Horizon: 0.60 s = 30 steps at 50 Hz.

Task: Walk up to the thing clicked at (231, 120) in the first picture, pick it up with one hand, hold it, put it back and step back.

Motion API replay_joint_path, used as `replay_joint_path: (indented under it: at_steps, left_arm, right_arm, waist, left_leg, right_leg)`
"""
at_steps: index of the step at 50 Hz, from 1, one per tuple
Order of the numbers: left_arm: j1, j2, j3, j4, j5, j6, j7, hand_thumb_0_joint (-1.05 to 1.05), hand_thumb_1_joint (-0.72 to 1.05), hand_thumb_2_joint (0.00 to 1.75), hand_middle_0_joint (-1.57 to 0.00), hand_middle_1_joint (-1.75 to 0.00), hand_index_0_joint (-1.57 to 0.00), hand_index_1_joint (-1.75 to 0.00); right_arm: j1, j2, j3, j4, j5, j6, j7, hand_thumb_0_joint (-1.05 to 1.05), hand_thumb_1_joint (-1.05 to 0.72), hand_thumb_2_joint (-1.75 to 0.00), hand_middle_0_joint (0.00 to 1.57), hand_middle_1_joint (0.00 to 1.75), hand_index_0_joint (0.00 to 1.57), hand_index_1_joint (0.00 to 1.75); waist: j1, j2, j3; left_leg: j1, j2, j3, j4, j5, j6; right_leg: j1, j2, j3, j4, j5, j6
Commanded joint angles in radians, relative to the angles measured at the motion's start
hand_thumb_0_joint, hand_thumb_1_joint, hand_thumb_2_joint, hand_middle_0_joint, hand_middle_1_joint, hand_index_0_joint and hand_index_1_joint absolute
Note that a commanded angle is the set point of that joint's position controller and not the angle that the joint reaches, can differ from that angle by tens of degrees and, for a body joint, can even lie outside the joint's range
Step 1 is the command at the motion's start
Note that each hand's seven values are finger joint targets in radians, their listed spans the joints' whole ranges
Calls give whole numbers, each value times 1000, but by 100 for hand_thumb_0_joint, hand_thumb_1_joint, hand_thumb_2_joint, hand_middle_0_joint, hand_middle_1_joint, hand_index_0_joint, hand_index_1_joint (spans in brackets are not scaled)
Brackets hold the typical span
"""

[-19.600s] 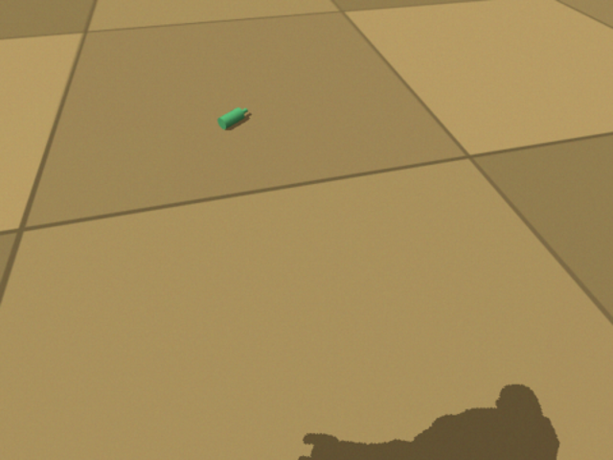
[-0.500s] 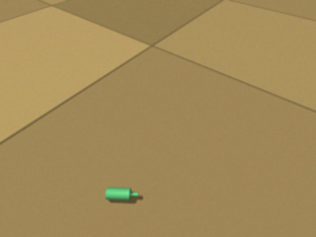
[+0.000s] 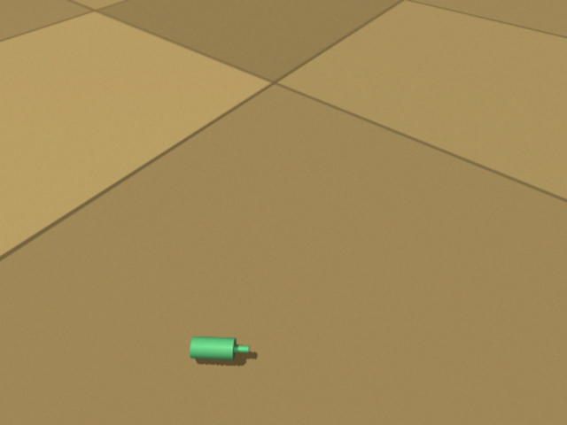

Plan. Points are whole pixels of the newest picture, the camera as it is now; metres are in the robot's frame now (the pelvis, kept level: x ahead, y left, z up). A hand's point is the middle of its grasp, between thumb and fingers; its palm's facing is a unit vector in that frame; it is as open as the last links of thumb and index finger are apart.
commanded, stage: stand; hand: left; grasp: from above
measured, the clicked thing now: (220, 348) +0.48 +0.23 -0.75
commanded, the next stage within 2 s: rise first in 0.64 s
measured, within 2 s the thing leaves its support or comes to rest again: neither
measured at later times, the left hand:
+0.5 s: hand out of the picture +0.07 +0.26 -0.16, palm faces -0.01 -0.94 -0.35, open 7.4 cm
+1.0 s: hand out of the picture +0.15 +0.25 -0.17, palm faces +0.00 -0.94 -0.35, open 9.3 cm
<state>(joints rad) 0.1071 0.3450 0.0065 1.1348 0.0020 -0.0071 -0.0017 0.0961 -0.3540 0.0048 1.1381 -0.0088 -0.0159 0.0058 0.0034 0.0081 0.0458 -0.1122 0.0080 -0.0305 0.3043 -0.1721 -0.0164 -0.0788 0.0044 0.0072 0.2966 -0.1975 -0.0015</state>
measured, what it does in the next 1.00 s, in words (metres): stands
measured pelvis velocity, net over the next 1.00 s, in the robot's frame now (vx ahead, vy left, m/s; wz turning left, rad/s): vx -0.02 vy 0.00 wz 0.00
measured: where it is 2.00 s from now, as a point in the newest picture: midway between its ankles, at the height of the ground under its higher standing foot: outside the picture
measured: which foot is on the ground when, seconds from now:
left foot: down 0.00-1.00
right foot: down 0.00-1.00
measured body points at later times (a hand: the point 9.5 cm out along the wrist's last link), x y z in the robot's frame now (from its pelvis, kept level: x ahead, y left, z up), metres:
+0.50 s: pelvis +0.00 +0.00 +0.00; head +0.01 +0.00 +0.45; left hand +0.07 +0.30 -0.13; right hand +0.08 -0.30 -0.13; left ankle +0.00 +0.13 -0.75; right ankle -0.02 -0.12 -0.75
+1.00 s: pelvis -0.02 +0.00 -0.02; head +0.04 +0.00 +0.42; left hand +0.15 +0.30 -0.14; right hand +0.08 -0.27 -0.15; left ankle +0.00 +0.13 -0.75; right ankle -0.02 -0.12 -0.75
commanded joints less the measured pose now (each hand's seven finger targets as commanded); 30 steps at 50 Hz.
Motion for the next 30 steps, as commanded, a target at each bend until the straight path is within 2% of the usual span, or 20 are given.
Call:
replay_joint_path:
  at_steps: [1,4,9,11,15,17,20,22,30]
  left_arm:
    - [-31,218,38,-56,4,-27,12,0,90,90,-20,-30,-20,-30]
    - [-32,219,38,-59,5,-27,12,0,90,90,-20,-30,-20,-30]
    - [-33,222,39,-58,3,-26,14,0,90,90,-20,-30,-20,-30]
    - [-19,219,37,-59,5,-27,13,0,90,90,-20,-30,-20,-30]
    - [-26,228,39,-62,4,-27,14,0,90,90,-20,-30,-20,-30]
    - [-28,218,37,-62,3,-25,14,0,90,90,-20,-30,-20,-30]
    - [-21,222,37,-60,4,-25,14,0,90,90,-20,-30,-20,-30]
    - [-19,220,36,-59,5,-24,14,0,90,90,-20,-30,-20,-30]
    - [-19,222,37,-63,4,-27,14,0,90,90,-20,-30,-20,-30]
  right_arm:
    - [-43,-207,-37,-57,3,-17,-15,0,-90,-90,20,30,20,30]
    - [-35,-209,-37,-58,2,-18,-16,0,-90,-90,20,30,20,30]
    - [-33,-211,-39,-57,2,-16,-17,0,-90,-90,20,30,20,30]
    - [-37,-212,-39,-60,3,-16,-17,0,-90,-90,20,30,20,30]
    - [-30,-206,-38,-62,3,-19,-18,0,-90,-90,20,30,20,30]
    - [-29,-213,-37,-59,2,-19,-19,0,-90,-90,20,30,20,30]
    - [-31,-210,-39,-62,4,-16,-18,0,-90,-90,20,30,20,30]
    - [-33,-212,-40,-62,5,-15,-17,0,-90,-90,20,30,20,30]
    - [-28,-212,-40,-63,3,-16,-16,0,-90,-90,20,30,20,30]
  waist:
    - [-4,-16,-76]
    - [-6,-6,-90]
    - [-5,-18,-81]
    - [0,-10,-91]
    - [-6,-16,-100]
    - [-1,9,-74]
    - [-3,-12,-80]
    - [-3,-9,-66]
    - [-4,-4,-69]
  left_leg:
    - [30,119,-80,-31,180,33]
    - [37,118,-71,-21,205,36]
    - [32,119,-78,-27,185,34]
    - [47,121,-72,-14,221,40]
    - [60,123,-74,-15,246,35]
    - [37,119,-71,-22,227,35]
    - [42,121,-75,-23,218,35]
    - [34,118,-76,-30,179,34]
    - [38,117,-73,-26,186,37]
  right_leg:
    - [-13,-128,79,-36,162,-15]
    - [1,-135,83,-31,201,-17]
    - [0,-132,79,-31,170,-18]
    - [3,-137,84,-29,216,-18]
    - [5,-136,79,-19,233,-20]
    - [4,-136,84,-25,216,-18]
    - [5,-132,77,-26,203,-19]
    - [-5,-129,79,-35,162,-18]
    - [-6,-134,88,-37,186,-18]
